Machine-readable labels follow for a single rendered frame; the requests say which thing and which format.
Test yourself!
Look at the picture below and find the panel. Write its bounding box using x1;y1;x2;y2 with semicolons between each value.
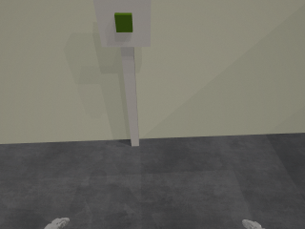
92;0;152;147

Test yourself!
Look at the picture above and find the right robot hand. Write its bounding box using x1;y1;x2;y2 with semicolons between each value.
242;219;265;229

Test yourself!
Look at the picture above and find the left robot hand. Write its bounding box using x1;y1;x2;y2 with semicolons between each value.
44;218;70;229

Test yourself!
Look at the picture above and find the button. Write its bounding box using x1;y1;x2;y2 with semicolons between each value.
114;12;133;32

